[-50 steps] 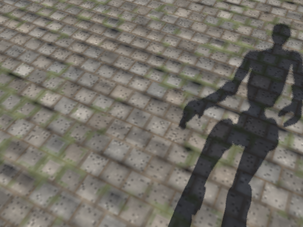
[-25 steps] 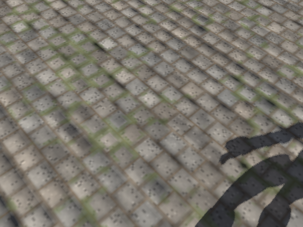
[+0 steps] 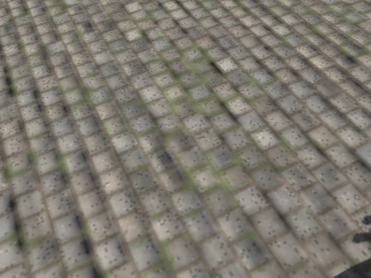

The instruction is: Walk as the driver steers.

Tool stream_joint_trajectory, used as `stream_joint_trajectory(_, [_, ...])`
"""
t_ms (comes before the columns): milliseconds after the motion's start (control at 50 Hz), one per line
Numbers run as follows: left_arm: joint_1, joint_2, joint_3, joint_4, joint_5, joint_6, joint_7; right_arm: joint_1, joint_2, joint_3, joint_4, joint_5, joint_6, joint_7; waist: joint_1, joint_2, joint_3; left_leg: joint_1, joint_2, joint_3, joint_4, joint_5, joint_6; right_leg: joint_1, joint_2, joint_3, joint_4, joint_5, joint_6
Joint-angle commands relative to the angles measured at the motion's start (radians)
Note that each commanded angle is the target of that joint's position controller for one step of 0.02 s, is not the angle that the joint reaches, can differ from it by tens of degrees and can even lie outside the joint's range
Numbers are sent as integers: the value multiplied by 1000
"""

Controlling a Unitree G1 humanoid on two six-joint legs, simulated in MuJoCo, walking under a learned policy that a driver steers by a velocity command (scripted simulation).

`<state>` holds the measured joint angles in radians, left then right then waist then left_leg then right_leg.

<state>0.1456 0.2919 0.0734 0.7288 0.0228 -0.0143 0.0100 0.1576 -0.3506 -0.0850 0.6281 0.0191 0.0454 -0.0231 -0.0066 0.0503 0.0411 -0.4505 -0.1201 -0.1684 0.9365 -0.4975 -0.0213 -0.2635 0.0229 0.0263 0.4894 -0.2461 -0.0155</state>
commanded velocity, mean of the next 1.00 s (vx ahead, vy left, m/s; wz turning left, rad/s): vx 0.05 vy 0.00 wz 0.55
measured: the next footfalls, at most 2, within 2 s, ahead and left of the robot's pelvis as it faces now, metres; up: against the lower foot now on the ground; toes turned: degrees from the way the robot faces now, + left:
left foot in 0.32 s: +0.02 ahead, +0.16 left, +0.00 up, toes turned +13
right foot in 0.82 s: +0.11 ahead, -0.05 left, +0.00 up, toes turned +34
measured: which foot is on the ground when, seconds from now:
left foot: up 0.00-0.30, down 0.32-0.82, up 0.84-1.00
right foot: down 0.00-0.32, up 0.34-0.80, down 0.82-1.00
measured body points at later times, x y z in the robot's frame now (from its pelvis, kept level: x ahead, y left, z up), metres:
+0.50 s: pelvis -0.01 +0.05 +0.01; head +0.03 +0.10 +0.45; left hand +0.06 +0.38 -0.11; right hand +0.22 -0.18 -0.06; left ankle -0.02 +0.15 -0.74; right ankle +0.01 -0.10 -0.65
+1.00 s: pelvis +0.04 +0.05 +0.01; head +0.06 +0.03 +0.46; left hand -0.05 +0.33 -0.09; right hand +0.32 -0.11 -0.09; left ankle -0.03 +0.17 -0.67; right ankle +0.07 -0.07 -0.74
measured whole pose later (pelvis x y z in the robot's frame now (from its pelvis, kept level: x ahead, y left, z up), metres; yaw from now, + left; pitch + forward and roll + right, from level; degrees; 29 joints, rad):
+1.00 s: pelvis +0.04 +0.05 +0.01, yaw +32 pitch +1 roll +1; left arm 0.32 0.27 0.06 0.73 0.00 -0.05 0.02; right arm 0.22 -0.33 -0.07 0.65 0.01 0.00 -0.01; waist 0.04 0.04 -0.01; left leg -0.52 -0.05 -0.10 1.02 -0.32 -0.03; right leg -0.15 0.01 0.04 0.38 -0.26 -0.03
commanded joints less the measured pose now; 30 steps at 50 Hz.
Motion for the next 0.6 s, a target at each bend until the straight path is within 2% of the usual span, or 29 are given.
stream_joint_trajectory(20, [-89,121,24,-96,-16,-9,19,69,-144,-59,-34,-1,6,-7,-26,-172,-53,-154,74,20,295,29,-55,121,-297,230,-169,296,-187])
stream_joint_trajectory(40, [-79,121,21,-94,-18,-5,25,60,-113,-50,-38,4,11,-3,-18,-176,-44,-157,79,43,295,57,-67,120,-275,178,-171,323,-185])
stream_joint_trajectory(80, [-35,131,24,-87,-10,6,33,11,-80,-37,-67,12,9,3,16,-201,-50,-173,97,93,210,90,-83,173,-261,120,-177,350,-197])
stream_joint_trajectory(120, [3,152,33,-81,-8,15,36,-30,-65,-28,-92,8,6,8,48,-214,-74,-172,126,111,108,83,-93,244,-290,108,-171,385,-215])
stream_joint_trajectory(160, [-3,178,44,-82,-13,21,31,-39,-50,-18,-105,1,5,17,54,-218,-96,-103,151,140,-1,75,-88,243,-307,75,-164,408,-216])
stream_joint_trajectory(200, [-20,201,52,-85,-20,26,20,-28,-51,-15,-110,1,6,25,50,-230,-104,-12,153,180,-97,83,-74,202,-316,37,-160,437,-211])
stream_joint_trajectory(260, [-21,213,57,-78,-40,24,8,2,-68,-24,-110,4,14,36,35,-237,-104,73,141,217,-249,135,-39,190,-334,12,-120,421,-186])
stream_joint_trajectory(300, [-32,197,54,-70,-61,19,5,70,-71,-35,-89,3,17,39,-13,-208,-111,217,112,244,-458,293,16,133,-312,-41,-22,348,-121])
stream_joint_trajectory(320, [31,156,43,-45,-53,14,0,115,-108,-51,-78,1,16,29,-21,-113,-126,359,121,182,-548,439,55,34,-266,-107,103,224,-49])
stream_joint_trajectory(340, [41,85,18,-76,4,12,-6,153,-237,-80,-95,0,10,11,-1,205,-143,548,382,-182,-559,842,159,-251,-143,-193,423,-262,58])
stream_joint_trajectory(360, [-62,95,18,-125,4,10,6,132,-251,-71,-120,-39,-16,21,-42,237,-168,457,526,-382,-567,901,371,-391,-33,-51,634,-464,90])
stream_joint_trajectory(380, [-97,141,31,-125,-17,15,14,124,-199,-58,-112,-45,-38,30,-63,126,-163,434,482,-310,-589,811,374,-399,-56,20,722,-419,82])
stream_joint_trajectory(400, [-92,149,36,-120,-26,17,17,83,-171,-47,-98,-33,-50,27,-31,104,-123,399,423,-230,-588,730,316,-401,-72,35,720,-330,68])
stream_joint_trajectory(420, [-73,153,41,-101,-20,19,24,42,-146,-41,-99,-16,-49,20,-12,60,-108,386,373,-187,-587,653,267,-398,-82,43,685,-255,68])
stream_joint_trajectory(440, [-62,160,45,-98,-13,21,28,8,-133,-33,-102,-4,-45,14,3,72,-97,359,349,-165,-588,660,249,-380,-79,44,664,-199,75])
stream_joint_trajectory(480, [-35,144,42,-88,-16,20,21,-2,-125,-24,-105,-13,-39,3,18,87,-124,335,321,-146,-591,693,251,-326,-50,34,667,-130,92])
stream_joint_trajectory(540, [-46,118,32,-92,-20,19,20,11,-130,-26,-99,-13,-36,-5,6,79,-126,352,303,-162,-588,645,252,-316,-31,37,532,-102,106])
stream_joint_trajectory(600, [-70,108,26,-102,-21,16,17,13,-146,-32,-95,-12,-28,-9,-7,90,-118,338,296,-211,-579,544,253,-280,-19,53,399,-105,110])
